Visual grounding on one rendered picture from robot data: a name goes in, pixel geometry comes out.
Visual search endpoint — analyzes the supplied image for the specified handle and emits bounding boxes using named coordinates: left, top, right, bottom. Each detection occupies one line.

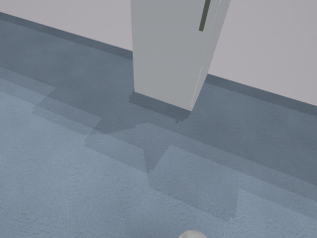
left=198, top=0, right=211, bottom=32

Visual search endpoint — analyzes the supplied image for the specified fridge door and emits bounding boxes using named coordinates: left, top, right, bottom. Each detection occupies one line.
left=130, top=0, right=220, bottom=107

